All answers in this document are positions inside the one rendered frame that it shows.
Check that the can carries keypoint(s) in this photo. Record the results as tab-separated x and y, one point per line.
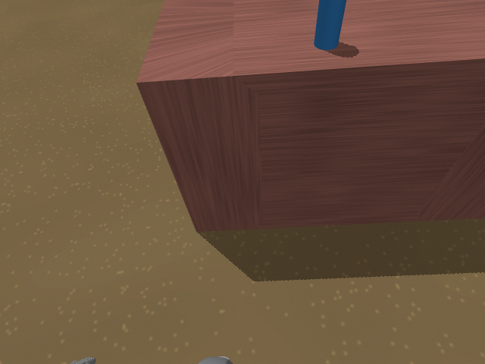
329	23

